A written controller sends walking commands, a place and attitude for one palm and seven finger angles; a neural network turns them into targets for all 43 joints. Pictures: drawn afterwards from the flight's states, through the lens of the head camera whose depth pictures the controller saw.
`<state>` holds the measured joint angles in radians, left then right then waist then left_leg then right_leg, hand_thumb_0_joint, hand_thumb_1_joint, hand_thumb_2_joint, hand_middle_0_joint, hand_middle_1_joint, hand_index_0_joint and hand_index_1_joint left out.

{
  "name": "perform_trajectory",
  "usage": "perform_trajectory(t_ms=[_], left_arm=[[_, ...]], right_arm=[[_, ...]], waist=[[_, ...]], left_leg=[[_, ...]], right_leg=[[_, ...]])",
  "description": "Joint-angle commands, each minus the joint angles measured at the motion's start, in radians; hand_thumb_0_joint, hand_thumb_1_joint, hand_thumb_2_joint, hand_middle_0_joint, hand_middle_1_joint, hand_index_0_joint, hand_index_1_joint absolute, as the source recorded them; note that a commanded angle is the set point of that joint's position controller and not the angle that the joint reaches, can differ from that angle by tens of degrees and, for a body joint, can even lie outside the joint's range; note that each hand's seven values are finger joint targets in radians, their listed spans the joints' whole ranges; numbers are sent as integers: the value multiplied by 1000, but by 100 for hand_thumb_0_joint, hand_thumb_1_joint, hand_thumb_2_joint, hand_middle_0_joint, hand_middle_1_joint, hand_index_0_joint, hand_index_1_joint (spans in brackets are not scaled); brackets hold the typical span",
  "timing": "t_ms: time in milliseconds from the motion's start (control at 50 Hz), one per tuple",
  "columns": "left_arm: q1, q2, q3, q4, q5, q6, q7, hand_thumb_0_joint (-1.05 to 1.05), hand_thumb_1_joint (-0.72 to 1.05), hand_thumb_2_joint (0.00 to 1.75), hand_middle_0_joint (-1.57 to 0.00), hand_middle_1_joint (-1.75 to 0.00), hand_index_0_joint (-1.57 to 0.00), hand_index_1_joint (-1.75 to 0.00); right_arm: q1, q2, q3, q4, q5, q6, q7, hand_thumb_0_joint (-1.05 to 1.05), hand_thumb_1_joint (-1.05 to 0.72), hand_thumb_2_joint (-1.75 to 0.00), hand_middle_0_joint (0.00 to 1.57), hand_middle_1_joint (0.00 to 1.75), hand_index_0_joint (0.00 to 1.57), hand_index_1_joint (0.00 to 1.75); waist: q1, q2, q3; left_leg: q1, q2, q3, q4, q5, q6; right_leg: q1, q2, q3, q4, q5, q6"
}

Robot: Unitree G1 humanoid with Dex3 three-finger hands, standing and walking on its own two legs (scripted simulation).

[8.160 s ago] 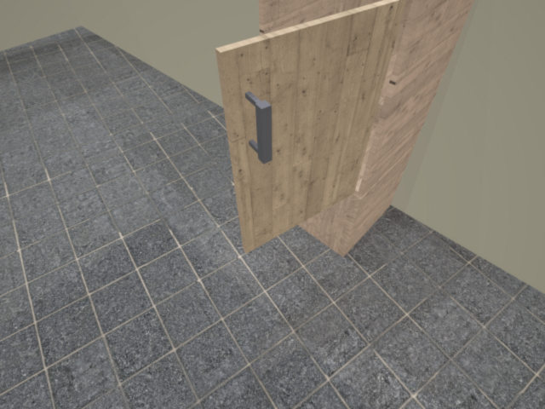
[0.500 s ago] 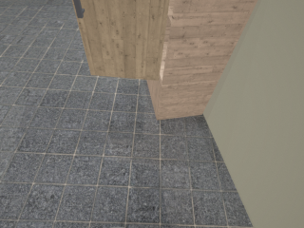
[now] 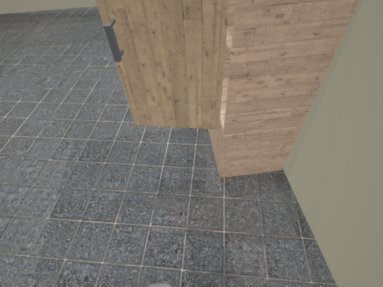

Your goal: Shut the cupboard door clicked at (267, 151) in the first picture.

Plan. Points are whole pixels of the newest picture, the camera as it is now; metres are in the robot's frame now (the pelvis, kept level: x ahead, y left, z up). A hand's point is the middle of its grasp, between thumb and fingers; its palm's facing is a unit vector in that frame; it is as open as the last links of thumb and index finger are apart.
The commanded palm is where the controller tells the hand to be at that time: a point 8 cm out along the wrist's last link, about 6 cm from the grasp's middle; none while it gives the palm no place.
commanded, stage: take the last steps up to it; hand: left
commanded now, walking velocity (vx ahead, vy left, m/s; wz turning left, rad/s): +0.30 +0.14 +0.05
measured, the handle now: (115, 40) +0.85 +0.31 +0.10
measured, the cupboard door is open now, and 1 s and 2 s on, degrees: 77 77 77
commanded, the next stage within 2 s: come to a stop and stand still in 0.76 s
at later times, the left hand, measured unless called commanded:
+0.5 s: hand (84, 280) +0.17 +0.29 -0.18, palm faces +0.08 -0.98 -0.17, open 7.4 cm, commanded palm none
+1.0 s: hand (116, 185) +0.43 +0.27 -0.16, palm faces +0.00 -0.97 -0.24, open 7.1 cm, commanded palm none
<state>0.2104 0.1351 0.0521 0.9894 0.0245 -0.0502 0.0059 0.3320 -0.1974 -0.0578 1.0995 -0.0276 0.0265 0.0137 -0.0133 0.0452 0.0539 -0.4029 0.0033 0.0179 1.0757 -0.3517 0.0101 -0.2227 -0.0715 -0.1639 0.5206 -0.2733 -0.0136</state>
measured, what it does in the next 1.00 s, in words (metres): walks ahead: left foot, then right foot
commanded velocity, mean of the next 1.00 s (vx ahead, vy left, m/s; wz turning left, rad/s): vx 0.16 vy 0.07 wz -0.05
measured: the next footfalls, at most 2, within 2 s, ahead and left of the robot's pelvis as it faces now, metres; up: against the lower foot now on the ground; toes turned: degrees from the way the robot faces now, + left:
left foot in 0.30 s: +0.22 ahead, +0.20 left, +0.00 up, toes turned +10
right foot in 0.80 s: +0.41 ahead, +0.00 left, +0.00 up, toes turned -8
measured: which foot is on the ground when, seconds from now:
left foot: up 0.00-0.28, down 0.30-0.82, up 0.84-1.00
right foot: down 0.00-0.32, up 0.34-0.78, down 0.80-1.00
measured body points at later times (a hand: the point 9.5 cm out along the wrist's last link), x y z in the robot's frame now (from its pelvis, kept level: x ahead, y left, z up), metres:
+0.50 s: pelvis +0.18 +0.11 +0.00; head +0.21 +0.12 +0.45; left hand +0.16 +0.34 -0.16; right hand +0.26 -0.12 -0.14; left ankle +0.18 +0.19 -0.74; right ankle +0.14 -0.02 -0.65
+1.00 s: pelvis +0.35 +0.09 +0.00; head +0.39 +0.07 +0.45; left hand +0.43 +0.32 -0.14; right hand +0.32 -0.12 -0.16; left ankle +0.33 +0.23 -0.68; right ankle +0.37 +0.01 -0.74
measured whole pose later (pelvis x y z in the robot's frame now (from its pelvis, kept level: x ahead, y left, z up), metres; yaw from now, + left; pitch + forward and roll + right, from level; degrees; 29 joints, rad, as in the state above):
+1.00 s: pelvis +0.35 +0.09 +0.00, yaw -2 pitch +0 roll +1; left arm 0.17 0.15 0.05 1.02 0.01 -0.05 0.04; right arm 0.29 -0.14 -0.03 1.10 -0.01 0.00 -0.02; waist -0.02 0.02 0.09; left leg -0.41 0.05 0.04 0.92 -0.40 -0.03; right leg -0.25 -0.01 -0.12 0.45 -0.20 -0.06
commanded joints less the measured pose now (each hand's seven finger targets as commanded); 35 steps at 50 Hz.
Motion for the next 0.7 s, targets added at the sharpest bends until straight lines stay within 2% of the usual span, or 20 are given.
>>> perform_trajectory(t_ms=[0, 60, 140, 200, 220, 240, 260, 280, 300, 320, 340, 360, 400, 420, 440, 460, 500, 540, 620, 680], left_arm=[[103, 132, 25, 4, -7, -29, 8, 0, 90, 90, -20, -30, -20, -30], [155, 147, 31, 37, -4, -40, 4, 0, 90, 90, -20, -30, -20, -30], [194, 169, 28, 78, 4, -39, 0, 0, 90, 90, -20, -30, -20, -30], [187, 191, 32, 89, 9, -29, 2, 0, 90, 90, -20, -30, -20, -30], [180, 192, 34, 94, 9, -25, 2, 0, 90, 90, -20, -30, -20, -30], [161, 196, 38, 92, 6, -20, 3, 0, 90, 90, -20, -30, -20, -30], [167, 173, 33, 88, 4, -14, 0, 0, 90, 90, -20, -30, -20, -30], [203, 121, 25, 74, -4, -8, -6, 0, 90, 90, -20, -30, -20, -30], [179, 85, 14, 39, -7, -6, -5, 0, 90, 90, -20, -30, -20, -30], [96, 87, 8, 10, -5, -4, -3, 0, 90, 90, -20, -30, -20, -30], [47, 86, 10, 13, -3, -5, -2, 0, 90, 90, -20, -30, -20, -30], [43, 77, 16, 24, -5, -3, -6, 0, 90, 90, -20, -30, -20, -30], [80, 60, 15, 48, 1, 12, -15, 0, 90, 90, -20, -30, -20, -30], [106, 58, 14, 55, 1, 15, -17, 0, 90, 90, -20, -30, -20, -30], [115, 53, 16, 54, 0, 21, -16, 0, 90, 90, -20, -30, -20, -30], [111, 49, 19, 50, 2, 28, -16, 0, 90, 90, -20, -30, -20, -30], [70, 52, 19, 28, 3, 35, -20, 0, 90, 90, -20, -30, -20, -30], [27, 55, 18, 7, 3, 36, -23, 0, 90, 90, -20, -30, -20, -30], [-73, 63, 11, -35, 2, 33, -22, 0, 90, 90, -20, -30, -20, -30], [-110, 61, 5, -53, 1, 31, -21, 0, 90, 90, -20, -30, -20, -30]], right_arm=[[-20, -17, -5, -76, 0, -17, 16, 0, -90, -90, 20, 30, 20, 30], [-64, 1, -5, -88, 2, -22, 24, 0, -90, -90, 20, 30, 20, 30], [-153, 9, 3, -128, 5, -39, 35, 0, -90, -90, 20, 30, 20, 30], [-180, 0, 5, -143, 8, -53, 37, 0, -90, -90, 20, 30, 20, 30], [-156, -10, 3, -140, 6, -59, 35, 0, -90, -90, 20, 30, 20, 30], [-85, -31, -1, -118, 4, -65, 30, 0, -90, -90, 20, 30, 20, 30], [31, -85, -12, -80, 0, -72, 20, 0, -90, -90, 20, 30, 20, 30], [163, -196, -41, -52, -12, -81, 5, 0, -90, -90, 20, 30, 20, 30], [248, -258, -54, -36, -8, -74, -16, 0, -90, -90, 20, 30, 20, 30], [236, -253, -50, -35, -3, -68, -29, 0, -90, -90, 20, 30, 20, 30], [172, -197, -35, -44, -4, -79, -33, 0, -90, -90, 20, 30, 20, 30], [89, -149, -19, -68, -1, -84, -35, 0, -90, -90, 20, 30, 20, 30], [33, -89, 2, -80, 1, -100, -39, 0, -90, -90, 20, 30, 20, 30], [29, -82, 4, -77, 3, -108, -40, 0, -90, -90, 20, 30, 20, 30], [31, -74, 6, -71, 3, -111, -41, 0, -90, -90, 20, 30, 20, 30], [33, -58, 0, -72, 1, -113, -41, 0, -90, -90, 20, 30, 20, 30], [35, -61, 4, -69, 1, -112, -39, 0, -90, -90, 20, 30, 20, 30], [43, -64, 5, -62, 0, -112, -38, 0, -90, -90, 20, 30, 20, 30], [83, -69, 10, -36, -5, -105, -35, 0, -90, -90, 20, 30, 20, 30], [112, -76, 15, -12, -9, -98, -37, 0, -90, -90, 20, 30, 20, 30]], waist=[[13, -195, 48], [31, -141, 18], [56, -196, 15], [55, -238, 26], [40, -234, 20], [-2, -203, 2], [-48, -90, -60], [-93, 165, -170], [-117, 301, -223], [-117, 203, -159], [-93, 172, -130], [-56, 131, -74], [-12, 55, -22], [8, 52, -33], [16, 53, -40], [22, 64, -33], [25, 32, -1], [26, 17, 15], [6, 6, 38], [-4, 21, 42]], left_leg=[[-183, 94, -15, 4, 154, -42], [-192, 97, 31, -142, 181, -57], [-152, 76, 81, -355, 180, -52], [-40, 52, 101, -468, 140, -31], [35, 44, 106, -519, 137, -22], [163, 22, 128, -588, 160, -15], [338, 26, 119, -632, 135, -6], [534, 220, -123, -657, 128, 56], [612, 371, -362, -775, 120, 138], [563, 398, -354, -801, 144, 168], [476, 370, -304, -806, 210, 162], [377, 353, -237, -810, 246, 155], [296, 303, -114, -849, 335, 134], [293, 291, -82, -859, 374, 132], [296, 288, -61, -873, 379, 140], [298, 284, -46, -890, 366, 147], [287, 282, -36, -920, 336, 162], [309, 275, -15, -926, 382, 165], [349, 273, 6, -894, 475, 171], [369, 270, 39, -847, 546, 152]], right_leg=[[19, -265, 192, -398, -17, -68], [108, -257, 123, -372, 141, -80], [156, -254, 78, -329, 231, -78], [120, -273, 75, -282, 221, -69], [90, -270, 76, -246, 206, -63], [37, -245, 43, -172, 205, -48], [-21, -197, 5, 9, 209, -30], [-193, -75, -63, 278, -60, 12], [-357, 18, -15, 559, -351, 20], [-431, -21, 87, 703, -309, -7], [-454, -51, 120, 773, -225, -13], [-445, -78, 146, 785, -143, -14], [-394, -87, 149, 734, -56, -1], [-381, -80, 144, 715, -30, 2], [-379, -74, 144, 690, -19, 5], [-388, -73, 145, 661, 6, 10], [-396, -73, 146, 573, 40, 14], [-398, -66, 133, 477, 73, 13], [-358, -46, 103, 290, 77, -4], [-287, -14, 74, 192, 69, -21]])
